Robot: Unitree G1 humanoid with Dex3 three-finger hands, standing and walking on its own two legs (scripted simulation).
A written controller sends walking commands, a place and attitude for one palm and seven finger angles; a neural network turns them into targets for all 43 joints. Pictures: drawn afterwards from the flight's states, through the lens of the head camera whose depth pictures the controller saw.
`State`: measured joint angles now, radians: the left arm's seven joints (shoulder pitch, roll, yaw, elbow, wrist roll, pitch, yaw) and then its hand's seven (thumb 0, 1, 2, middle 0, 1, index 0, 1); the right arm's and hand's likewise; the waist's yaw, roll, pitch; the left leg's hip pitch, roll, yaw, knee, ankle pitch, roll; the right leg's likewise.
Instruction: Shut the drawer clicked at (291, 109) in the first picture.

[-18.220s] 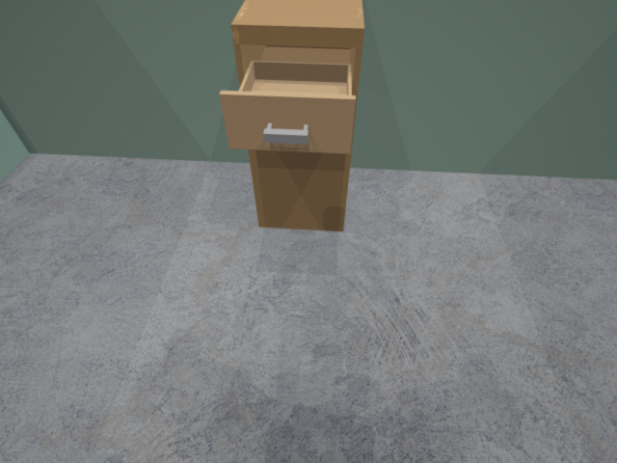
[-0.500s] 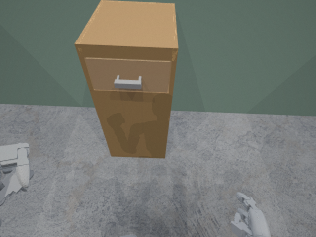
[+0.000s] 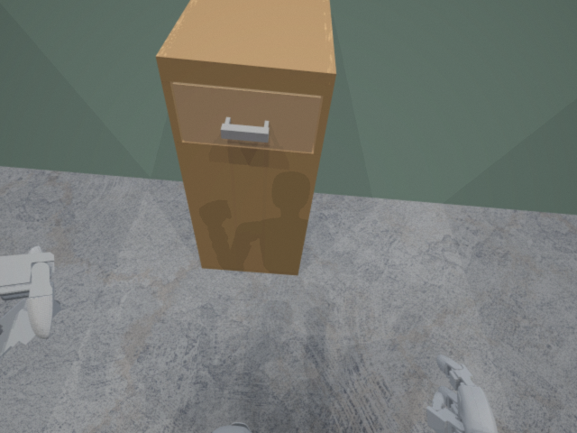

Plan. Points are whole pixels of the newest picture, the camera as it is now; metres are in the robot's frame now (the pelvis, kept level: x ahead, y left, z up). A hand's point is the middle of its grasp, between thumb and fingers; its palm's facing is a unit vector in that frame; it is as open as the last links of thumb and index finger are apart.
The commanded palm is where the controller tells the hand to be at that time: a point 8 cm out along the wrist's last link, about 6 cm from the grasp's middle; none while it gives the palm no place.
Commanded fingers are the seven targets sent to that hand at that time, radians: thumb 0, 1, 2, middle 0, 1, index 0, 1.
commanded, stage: step back with the hand held close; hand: left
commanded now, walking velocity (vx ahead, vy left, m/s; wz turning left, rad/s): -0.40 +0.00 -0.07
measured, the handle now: (246, 127) +0.76 +0.13 -0.04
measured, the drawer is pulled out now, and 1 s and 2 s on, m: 0.00 0.00 0.00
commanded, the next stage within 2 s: stop stepping back and stand still in 0.18 s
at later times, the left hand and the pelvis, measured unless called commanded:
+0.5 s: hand (24, 405) +0.12 +0.21 +0.19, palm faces +0.20 -0.88 -0.42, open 3.3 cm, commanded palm +0.07 +0.26 +0.19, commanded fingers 0.00 0.90 0.90 -1.40 -1.60 -1.40 -1.60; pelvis -0.09 +0.00 +0.00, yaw -8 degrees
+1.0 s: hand out of the picture +0.07 +0.22 +0.18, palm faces +0.27 -0.86 -0.43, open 3.3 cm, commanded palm +0.02 +0.27 +0.19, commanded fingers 0.00 0.90 0.90 -1.40 -1.60 -1.40 -1.60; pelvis -0.14 +0.01 +0.01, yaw -7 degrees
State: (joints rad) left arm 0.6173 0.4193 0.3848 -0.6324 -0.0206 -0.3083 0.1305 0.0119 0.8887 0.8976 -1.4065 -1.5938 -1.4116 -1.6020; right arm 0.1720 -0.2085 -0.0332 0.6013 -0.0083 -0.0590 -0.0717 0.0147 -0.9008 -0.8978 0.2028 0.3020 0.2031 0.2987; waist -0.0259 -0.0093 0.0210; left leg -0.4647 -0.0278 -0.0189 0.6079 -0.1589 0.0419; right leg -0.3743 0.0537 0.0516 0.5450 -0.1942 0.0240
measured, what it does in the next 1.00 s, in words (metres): walks backwards: right foot, then left foot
